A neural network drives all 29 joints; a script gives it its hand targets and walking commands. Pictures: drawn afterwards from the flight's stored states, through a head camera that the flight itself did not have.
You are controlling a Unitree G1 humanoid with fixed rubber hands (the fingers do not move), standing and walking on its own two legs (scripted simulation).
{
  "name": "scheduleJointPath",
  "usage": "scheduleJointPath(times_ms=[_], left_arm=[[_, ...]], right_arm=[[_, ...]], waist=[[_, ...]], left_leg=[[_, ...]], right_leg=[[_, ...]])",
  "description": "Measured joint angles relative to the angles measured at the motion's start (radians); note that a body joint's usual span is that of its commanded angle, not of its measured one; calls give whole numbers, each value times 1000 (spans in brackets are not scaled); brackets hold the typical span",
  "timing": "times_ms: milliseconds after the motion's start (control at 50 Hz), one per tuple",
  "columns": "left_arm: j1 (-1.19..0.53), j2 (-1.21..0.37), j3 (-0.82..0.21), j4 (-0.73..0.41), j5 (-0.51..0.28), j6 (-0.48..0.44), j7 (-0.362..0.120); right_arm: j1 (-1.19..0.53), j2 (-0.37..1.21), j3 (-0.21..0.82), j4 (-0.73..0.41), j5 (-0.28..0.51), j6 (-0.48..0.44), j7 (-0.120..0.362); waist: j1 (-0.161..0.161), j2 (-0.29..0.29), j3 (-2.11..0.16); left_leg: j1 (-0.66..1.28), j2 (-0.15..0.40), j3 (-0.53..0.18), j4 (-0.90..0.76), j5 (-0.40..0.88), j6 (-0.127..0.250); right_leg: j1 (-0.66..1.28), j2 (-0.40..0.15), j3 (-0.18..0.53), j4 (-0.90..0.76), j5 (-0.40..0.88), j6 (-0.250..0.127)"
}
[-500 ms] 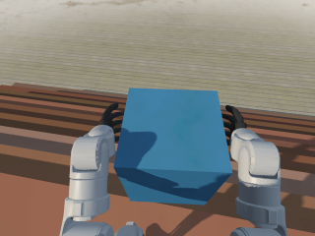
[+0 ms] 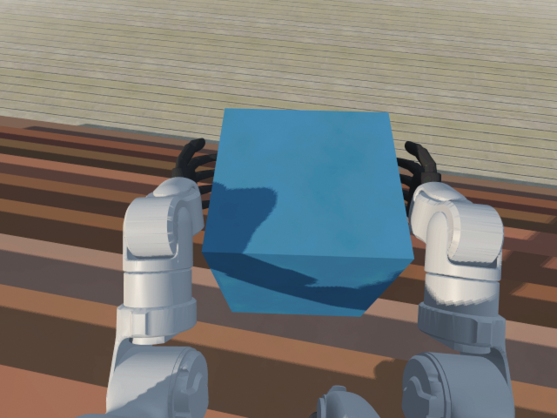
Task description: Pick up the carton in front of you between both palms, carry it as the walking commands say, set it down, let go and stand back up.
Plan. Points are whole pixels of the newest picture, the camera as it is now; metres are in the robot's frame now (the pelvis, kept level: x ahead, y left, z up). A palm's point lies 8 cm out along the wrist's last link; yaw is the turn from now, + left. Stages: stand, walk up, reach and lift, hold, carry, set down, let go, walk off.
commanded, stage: carry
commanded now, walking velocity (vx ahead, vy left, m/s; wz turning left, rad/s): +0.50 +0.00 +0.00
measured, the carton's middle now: (300, 224) +0.38 +0.00 +0.04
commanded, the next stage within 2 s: none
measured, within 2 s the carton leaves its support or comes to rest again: neither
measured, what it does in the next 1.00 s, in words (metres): goes down: right foot, then left foot 0.16 m lower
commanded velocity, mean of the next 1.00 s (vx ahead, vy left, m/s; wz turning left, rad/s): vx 0.50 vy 0.00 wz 0.00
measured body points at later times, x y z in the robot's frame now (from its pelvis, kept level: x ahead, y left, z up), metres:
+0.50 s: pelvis +0.34 +0.02 -0.18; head +0.33 +0.01 +0.27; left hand +0.73 +0.12 -0.04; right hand +0.69 -0.18 -0.04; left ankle +0.33 +0.05 -0.89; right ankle +0.28 -0.11 -0.77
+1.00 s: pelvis +0.69 -0.02 -0.38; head +0.76 -0.01 +0.07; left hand +1.03 +0.17 -0.34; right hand +1.06 -0.13 -0.34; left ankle +0.79 +0.12 -1.02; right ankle +0.59 -0.07 -1.05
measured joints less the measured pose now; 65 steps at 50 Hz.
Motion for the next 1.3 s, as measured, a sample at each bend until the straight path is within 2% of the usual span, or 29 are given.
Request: scheduleJointPath(times_ms=[20, 40, 100, 160, 240, 320, 340, 380, 400, 420, 460, 540, 660, 700, 720, 740, 780, 820, 880, 960, 1000, 1060, 1100, 1120, 1140, 1160, 1200, 1240, 1300], left_arm=[[-5, -9, -6, 7, 5, -1, 1], [-8, -18, -10, 14, 10, -4, 3], [2, -2, -17, 46, -7, 2, 5], [0, 30, -30, 110, -51, 7, 12], [-28, 53, -57, 183, -86, -7, 26], [-61, 59, -59, 240, -93, -25, 26], [-65, 62, -52, 254, -91, -28, 23], [-64, 84, -33, 274, -84, -22, 0], [-66, 96, -24, 278, -79, -16, -11], [-79, 102, -15, 288, -72, -17, -21], [-95, 88, 1, 305, -45, -14, -28], [-55, 50, 30, 275, 5, 24, -28], [31, 32, 61, 162, 13, 28, -29], [58, 29, 59, 121, 9, 14, -29], [65, 24, 52, 112, 11, 4, -28], [66, 12, 37, 114, 17, -10, -25], [61, 0, 8, 122, 31, -41, -13], [76, 8, -12, 130, 12, -65, -5], [125, 28, -46, 133, -51, -92, 18], [154, 28, -84, 139, -111, -132, 59], [149, 29, -100, 155, -126, -157, 62], [134, 28, -121, 174, -134, -189, 61], [127, 35, -123, 178, -136, -196, 56], [128, 49, -116, 178, -137, -194, 46], [127, 67, -107, 179, -138, -192, 31], [116, 81, -97, 191, -139, -194, 17], [96, 80, -83, 213, -118, -187, 6], [92, 60, -65, 223, -87, -160, 3], [122, 24, -33, 212, -36, -124, -4]], right_arm=[[7, -9, -4, -12, 2, 10, 3], [9, -21, -6, -17, 4, 18, 9], [6, -15, -3, 16, -16, 30, 17], [3, 9, -17, 46, -56, 50, 20], [-3, 11, -37, 68, -84, 56, 30], [-7, 6, -42, 85, -93, 50, 35], [-12, 8, -39, 103, -97, 44, 36], [-30, 19, -16, 154, -111, 33, 34], [-44, 22, 4, 175, -113, 33, 27], [-49, 16, 17, 186, -104, 27, 21], [-54, -14, 40, 211, -56, 25, 26], [-44, -53, 83, 270, 31, 23, 2], [-33, -53, 133, 278, 80, -14, -22], [-29, -43, 132, 263, 76, -32, -23], [-23, -43, 125, 251, 76, -39, -22], [-11, -52, 113, 235, 77, -42, -17], [3, -54, 85, 217, 70, -65, -3], [25, -33, 61, 201, 46, -80, 6], [84, 16, 25, 158, -5, -89, 19], [165, 46, 2, 86, -36, -112, 29], [200, 50, -2, 53, -40, -129, 32], [236, 45, -1, 10, -45, -150, 38], [243, 45, 11, 3, -53, -158, 38], [232, 50, 25, 14, -63, -159, 36], [215, 58, 41, 30, -72, -158, 30], [197, 57, 55, 44, -75, -157, 22], [167, 31, 81, 80, -54, -145, 5], [156, 0, 97, 117, -12, -127, -6], [147, -32, 122, 179, 53, -112, -23]], waist=[[23, 2, -11], [57, 15, -22], [117, 23, -44], [152, 1, -47], [171, -5, -41], [159, 16, -64], [138, 28, -73], [63, 45, -93], [16, 60, -110], [-23, 42, -122], [-69, 24, -127], [-124, -6, -91], [-151, -20, -22], [-138, -35, -19], [-120, -40, -18], [-88, -30, -19], [-23, -17, -18], [37, -28, -16], [100, -37, 12], [153, -19, 36], [169, -17, 26], [185, 10, -2], [166, 34, -36], [135, 42, -55], [91, 42, -77], [49, 29, -93], [-15, 25, -113], [-64, 15, -113], [-114, 15, -99]], left_leg=[[-27, 14, 13, 115, 82, 2], [-66, 26, -1, 258, 100, 0], [-204, -19, -127, 568, -11, -25], [-316, -30, -164, 516, -44, -52], [-417, -8, -167, 323, 293, -51], [-329, -11, -112, -79, 759, -53], [-285, -14, -91, -118, 824, -47], [-146, -20, -46, -190, 866, -5], [-68, -18, -38, -221, 773, 17], [-41, -43, -37, -184, 531, 31], [-35, -89, -55, -80, 140, 46], [-83, -139, -25, 150, -64, 77], [-73, -141, -34, 412, -361, 72], [-55, -144, -23, 506, -454, 67], [-60, -133, -2, 595, -414, 67], [-85, -109, 11, 725, -316, 54], [-191, -86, -30, 995, -278, -6], [-308, -67, -94, 1082, -246, -35], [-435, -24, -193, 879, -104, -56], [-505, 28, -215, 538, 94, -58], [-512, 33, -200, 395, 316, -48], [-406, 19, -163, 0, 676, -57], [-302, 9, -114, -169, 832, -47], [-238, 2, -84, -199, 871, -28], [-175, -11, -63, -203, 754, 5], [-151, -41, -69, -162, 515, 18], [-137, -84, -89, -73, 149, 32], [-164, -112, -69, 42, 79, 44], [-154, -123, -56, 148, -24, 66]], right_leg=[[54, 12, -10, -56, 33, -11], [94, 26, -17, -68, -51, -19], [160, 63, -11, -54, -260, -24], [219, 76, 17, -77, -299, -12], [280, 79, 49, -39, -364, -20], [350, 77, 66, 92, -547, -6], [359, 74, 52, 167, -571, 9], [330, 53, 11, 431, -379, 47], [289, 58, 5, 598, -379, 52], [229, 53, 29, 733, -405, 48], [100, 54, 104, 778, -336, 40], [-76, 0, 170, 450, -166, 60], [-95, -5, 112, -27, 400, 27], [-21, 3, 72, -188, 489, 17], [29, 9, 48, -232, 526, -3], [91, 23, 30, -250, 433, -29], [134, 67, 38, -197, 29, -46], [130, 95, 40, -121, -190, -22], [121, 118, 24, 12, -260, -63], [179, 125, 27, 84, -412, -56], [206, 128, 48, 134, -488, -54], [270, 142, 79, 233, -619, -55], [307, 141, 58, 357, -688, -42], [307, 128, 33, 480, -595, -20], [289, 116, 22, 633, -546, 4], [253, 107, 37, 781, -536, 28], [157, 99, 89, 894, -492, 58], [55, 65, 143, 824, -425, 67], [-58, 22, 175, 531, -290, 86]])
